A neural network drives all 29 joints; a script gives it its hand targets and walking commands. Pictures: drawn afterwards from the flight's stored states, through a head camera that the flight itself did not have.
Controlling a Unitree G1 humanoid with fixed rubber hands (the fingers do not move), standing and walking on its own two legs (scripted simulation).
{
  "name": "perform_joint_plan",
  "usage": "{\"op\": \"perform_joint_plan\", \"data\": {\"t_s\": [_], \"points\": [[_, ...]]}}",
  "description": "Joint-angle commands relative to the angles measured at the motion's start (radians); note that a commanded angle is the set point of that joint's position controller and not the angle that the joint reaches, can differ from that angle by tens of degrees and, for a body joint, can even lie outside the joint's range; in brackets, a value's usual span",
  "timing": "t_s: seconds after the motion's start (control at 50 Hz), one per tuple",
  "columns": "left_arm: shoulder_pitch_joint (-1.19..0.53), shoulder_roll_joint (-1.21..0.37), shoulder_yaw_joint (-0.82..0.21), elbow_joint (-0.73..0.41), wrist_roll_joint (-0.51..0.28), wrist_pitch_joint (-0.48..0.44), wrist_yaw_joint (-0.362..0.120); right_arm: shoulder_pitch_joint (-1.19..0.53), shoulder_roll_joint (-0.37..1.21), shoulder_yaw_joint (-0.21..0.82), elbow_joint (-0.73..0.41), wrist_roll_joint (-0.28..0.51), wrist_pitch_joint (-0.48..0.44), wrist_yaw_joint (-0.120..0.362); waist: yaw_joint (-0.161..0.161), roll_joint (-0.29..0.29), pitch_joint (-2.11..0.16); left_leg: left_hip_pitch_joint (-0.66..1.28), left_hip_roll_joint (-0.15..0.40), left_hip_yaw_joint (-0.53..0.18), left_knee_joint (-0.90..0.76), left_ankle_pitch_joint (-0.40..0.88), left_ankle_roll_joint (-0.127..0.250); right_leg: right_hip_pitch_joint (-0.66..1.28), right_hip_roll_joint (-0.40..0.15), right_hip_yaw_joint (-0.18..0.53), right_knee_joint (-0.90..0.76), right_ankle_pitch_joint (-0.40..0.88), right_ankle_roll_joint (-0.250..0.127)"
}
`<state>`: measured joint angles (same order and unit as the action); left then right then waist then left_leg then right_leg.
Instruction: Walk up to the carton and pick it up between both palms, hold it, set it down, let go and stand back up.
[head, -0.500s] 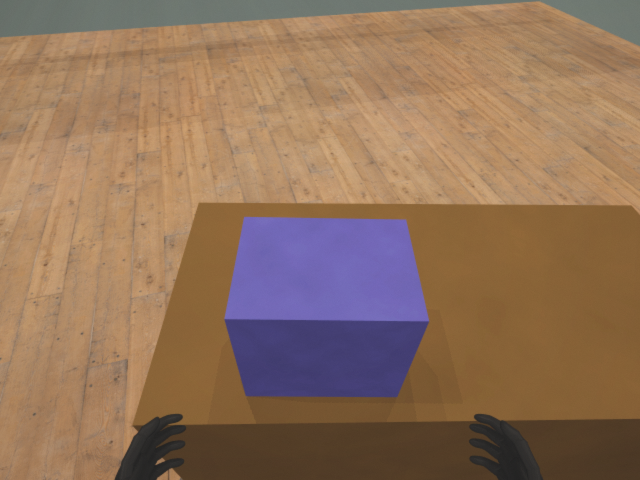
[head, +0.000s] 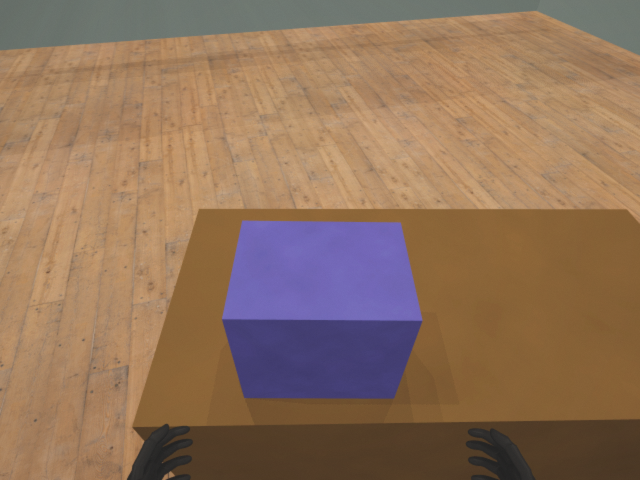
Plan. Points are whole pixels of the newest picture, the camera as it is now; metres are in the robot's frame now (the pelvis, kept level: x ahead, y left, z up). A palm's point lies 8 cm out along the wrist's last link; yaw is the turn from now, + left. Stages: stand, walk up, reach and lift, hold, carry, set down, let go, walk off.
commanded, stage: set down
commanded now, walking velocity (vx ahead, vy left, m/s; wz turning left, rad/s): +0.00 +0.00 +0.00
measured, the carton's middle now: (320, 312) +0.43 +0.02 -0.09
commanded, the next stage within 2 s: let go in 0.28 s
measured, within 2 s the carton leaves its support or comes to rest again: neither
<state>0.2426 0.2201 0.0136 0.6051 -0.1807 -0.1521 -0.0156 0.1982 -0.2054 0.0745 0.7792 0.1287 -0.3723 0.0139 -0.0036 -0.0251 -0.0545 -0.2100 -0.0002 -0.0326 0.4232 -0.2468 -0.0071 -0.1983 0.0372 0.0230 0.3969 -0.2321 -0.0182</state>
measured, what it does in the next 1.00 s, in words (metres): stands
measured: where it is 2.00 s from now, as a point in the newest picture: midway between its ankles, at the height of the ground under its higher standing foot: outside the picture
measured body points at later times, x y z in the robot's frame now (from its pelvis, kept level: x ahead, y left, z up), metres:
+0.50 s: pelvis +0.00 +0.00 +0.00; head -0.01 +0.01 +0.45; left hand +0.17 +0.23 -0.08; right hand +0.16 -0.23 -0.08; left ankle -0.02 +0.12 -0.74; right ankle -0.02 -0.11 -0.74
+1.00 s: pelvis -0.01 +0.00 +0.00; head -0.03 +0.01 +0.45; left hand +0.13 +0.28 -0.09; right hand +0.13 -0.25 -0.10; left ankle -0.02 +0.12 -0.74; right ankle -0.02 -0.11 -0.74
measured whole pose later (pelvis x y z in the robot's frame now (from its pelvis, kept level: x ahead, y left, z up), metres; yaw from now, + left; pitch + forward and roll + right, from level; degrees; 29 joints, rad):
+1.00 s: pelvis -0.01 +0.00 +0.00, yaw +0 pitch +0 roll +0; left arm 0.24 0.34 0.01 0.64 -0.08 0.02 -0.01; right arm 0.19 -0.25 0.01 0.78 -0.03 -0.06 -0.02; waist 0.00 -0.02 -0.04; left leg -0.21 0.00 -0.03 0.47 -0.25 0.00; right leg -0.20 0.04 0.02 0.44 -0.24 -0.02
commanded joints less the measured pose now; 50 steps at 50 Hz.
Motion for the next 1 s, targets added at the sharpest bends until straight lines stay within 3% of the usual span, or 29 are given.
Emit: {"op": "perform_joint_plan", "data": {"t_s": [0.0,0.04,0.08,0.1,0.12,0.16,0.2,0.26,0.28,0.3,0.32,0.34,0.36,0.42,0.44,0.48,0.56,0.66,0.7,0.74,0.76,0.78,0.8,0.82,0.84,0.88,0.9,0.92,0.98], "points": [[-0.139,0.090,0.060,-0.081,0.151,0.036,-0.014,-0.094,-0.040,-0.058,-0.039,-0.036,0.008,-0.005,-0.001,0.091,0.041,0.160,-0.012,0.075,-0.052,0.257,-0.038,0.075,-0.028,-0.006,-0.078,0.210,-0.004],[-0.126,0.116,0.057,-0.168,0.112,0.017,-0.006,-0.087,-0.029,-0.060,-0.114,-0.034,-0.003,-0.009,0.006,0.060,-0.029,0.160,-0.009,0.081,-0.036,0.298,-0.040,0.113,-0.027,-0.022,-0.069,0.239,-0.005],[-0.131,0.096,0.055,-0.189,0.125,0.036,0.001,-0.108,-0.060,-0.085,-0.090,-0.039,0.001,-0.005,0.011,0.099,-0.012,0.186,-0.002,0.082,-0.036,0.344,-0.054,0.088,-0.013,-0.033,-0.068,0.243,-0.007],[-0.131,0.066,0.042,-0.067,0.172,0.081,-0.006,-0.123,-0.066,-0.081,0.031,-0.054,0.031,0.006,-0.012,0.123,0.055,0.180,-0.003,0.082,-0.057,0.293,-0.058,0.068,-0.011,-0.036,-0.082,0.188,-0.017],[-0.113,0.092,0.053,-0.153,0.147,0.065,-0.004,-0.102,-0.075,-0.090,-0.087,-0.044,0.011,-0.001,0.002,0.095,0.004,0.175,-0.003,0.080,-0.044,0.339,-0.054,0.097,-0.005,-0.043,-0.075,0.227,-0.014],[-0.135,0.078,0.053,-0.137,0.166,0.091,-0.002,-0.131,-0.066,-0.092,-0.050,-0.047,0.023,0.005,-0.009,0.103,0.032,0.197,0.002,0.072,-0.052,0.302,-0.052,0.070,-0.007,-0.042,-0.083,0.193,-0.009],[-0.109,0.092,0.051,-0.153,0.134,0.093,-0.002,-0.112,-0.061,-0.098,-0.097,-0.057,0.017,-0.001,-0.003,0.058,0.000,0.187,0.002,0.079,-0.043,0.322,-0.048,0.082,-0.007,-0.038,-0.078,0.233,-0.003],[-0.137,0.074,0.056,-0.089,0.171,0.139,-0.015,-0.107,-0.045,-0.083,0.003,-0.073,0.063,-0.001,-0.020,0.101,0.064,0.175,-0.005,0.086,-0.057,0.249,-0.044,0.060,-0.018,-0.032,-0.090,0.155,-0.008],[-0.125,0.082,0.050,-0.170,0.155,0.133,-0.009,-0.107,-0.052,-0.094,-0.096,-0.059,0.047,-0.002,-0.014,0.085,0.021,0.189,0.001,0.080,-0.057,0.255,-0.037,0.064,-0.012,-0.037,-0.094,0.163,-0.008],[-0.136,0.085,0.049,-0.137,0.157,0.146,-0.009,-0.116,-0.051,-0.101,-0.063,-0.078,0.062,0.000,-0.008,0.103,0.039,0.185,0.001,0.080,-0.059,0.225,-0.040,0.037,-0.012,-0.034,-0.095,0.132,-0.011],[-0.140,0.095,0.049,-0.211,0.126,0.128,-0.007,-0.127,-0.053,-0.117,-0.146,-0.072,0.047,-0.003,-0.006,0.061,0.001,0.182,0.006,0.080,-0.057,0.263,-0.035,0.066,-0.004,-0.047,-0.081,0.165,-0.005],[-0.145,0.101,0.050,-0.166,0.144,0.148,-0.005,-0.132,-0.043,-0.109,-0.074,-0.091,0.069,-0.005,-0.015,0.080,0.044,0.161,0.000,0.087,-0.063,0.223,-0.034,0.057,-0.019,-0.035,-0.091,0.148,0.000],[-0.146,0.123,0.060,-0.216,0.136,0.134,-0.003,-0.119,-0.018,-0.099,-0.133,-0.085,0.059,-0.014,-0.005,0.062,0.021,0.157,-0.014,0.104,-0.054,0.244,-0.030,0.072,-0.029,-0.021,-0.090,0.191,0.016],[-0.136,0.091,0.046,-0.184,0.153,0.158,-0.001,-0.112,-0.051,-0.116,-0.079,-0.086,0.066,-0.002,-0.012,0.087,0.028,0.179,0.002,0.086,-0.054,0.261,-0.045,0.061,-0.012,-0.041,-0.078,0.187,0.001],[-0.137,0.113,0.050,-0.197,0.133,0.150,-0.002,-0.122,-0.046,-0.118,-0.110,-0.087,0.068,-0.009,-0.017,0.045,0.031,0.166,0.000,0.092,-0.057,0.246,-0.031,0.066,-0.020,-0.031,-0.092,0.184,0.005],[-0.122,0.095,0.053,-0.151,0.175,0.188,-0.008,-0.105,-0.043,-0.106,-0.065,-0.087,0.086,-0.002,-0.009,0.105,0.055,0.167,-0.004,0.093,-0.060,0.201,-0.038,0.065,-0.025,-0.029,-0.089,0.147,-0.002],[-0.109,0.097,0.050,-0.170,0.158,0.195,-0.008,-0.099,-0.045,-0.109,-0.102,-0.087,0.092,-0.003,-0.008,0.043,0.048,0.169,-0.004,0.097,-0.060,0.222,-0.022,0.078,-0.021,-0.026,-0.096,0.170,0.006],[-0.124,0.089,0.043,-0.201,0.164,0.208,-0.001,-0.136,-0.061,-0.125,-0.096,-0.097,0.096,0.002,-0.010,0.085,0.067,0.169,0.007,0.078,-0.060,0.238,-0.035,0.054,-0.015,-0.043,-0.079,0.178,-0.005],[-0.118,0.089,0.034,-0.211,0.155,0.206,0.001,-0.130,-0.064,-0.132,-0.125,-0.101,0.089,0.004,-0.018,0.062,0.028,0.181,0.012,0.078,-0.051,0.226,-0.035,0.053,-0.013,-0.044,-0.076,0.169,-0.005],[-0.109,0.102,0.039,-0.255,0.156,0.198,0.009,-0.103,-0.061,-0.136,-0.118,-0.098,0.081,0.004,-0.012,0.074,0.006,0.185,0.007,0.088,-0.042,0.277,-0.041,0.065,-0.007,-0.052,-0.065,0.217,0.002],[-0.007,0.244,0.087,-0.073,0.232,0.153,0.033,-0.039,-0.314,-0.149,-0.028,-0.196,0.189,-0.031,0.048,0.114,0.000,0.021,0.052,-0.021,0.071,0.498,0.002,0.127,-0.121,0.084,0.053,0.554,0.013],[-0.010,0.291,0.099,-0.071,0.236,0.135,0.042,-0.017,-0.290,-0.151,-0.040,-0.174,0.248,-0.044,0.021,0.032,-0.084,0.038,0.058,0.006,0.088,0.505,0.003,0.179,-0.121,0.060,0.077,0.596,0.025],[0.007,0.311,0.094,-0.047,0.227,0.134,0.045,-0.008,-0.273,-0.147,-0.047,-0.176,0.271,-0.046,0.022,0.020,-0.084,0.048,0.048,0.003,0.083,0.452,0.012,0.173,-0.116,0.067,0.086,0.625,0.013],[-0.025,0.262,0.070,-0.036,0.225,0.132,0.045,-0.031,-0.274,-0.133,-0.057,-0.186,0.280,-0.054,0.014,0.062,-0.064,0.042,0.062,-0.015,0.044,0.452,0.020,0.150,-0.119,0.086,0.054,0.549,0.011],[-0.012,0.243,0.077,-0.044,0.223,0.120,0.037,-0.037,-0.279,-0.134,-0.069,-0.190,0.287,-0.055,0.044,0.088,-0.030,0.020,0.061,-0.038,0.047,0.397,0.035,0.123,-0.136,0.109,0.040,0.492,-0.001],[-0.089,0.250,0.075,-0.048,0.224,0.118,0.030,-0.079,-0.308,-0.149,-0.071,-0.175,0.298,-0.050,0.018,0.027,-0.032,0.047,0.070,-0.037,0.027,0.322,0.031,0.061,-0.111,0.092,0.030,0.354,-0.001],[-0.071,0.242,0.069,-0.030,0.230,0.118,0.032,-0.062,-0.295,-0.141,-0.082,-0.179,0.304,-0.047,0.004,0.072,0.007,0.038,0.073,-0.046,0.014,0.272,0.030,0.049,-0.117,0.099,0.006,0.305,0.004],[-0.077,0.252,0.063,-0.015,0.233,0.110,0.031,-0.076,-0.293,-0.135,-0.071,-0.160,0.307,-0.044,0.019,0.090,0.031,0.020,0.079,-0.065,0.020,0.253,0.045,0.035,-0.116,0.121,-0.003,0.280,-0.015],[-0.099,0.267,0.044,0.036,0.237,0.114,0.031,-0.090,-0.279,-0.130,-0.047,-0.162,0.330,-0.028,0.006,0.047,0.026,0.031,0.064,-0.064,-0.015,0.122,0.036,0.013,-0.093,0.091,-0.026,0.149,0.005]]}}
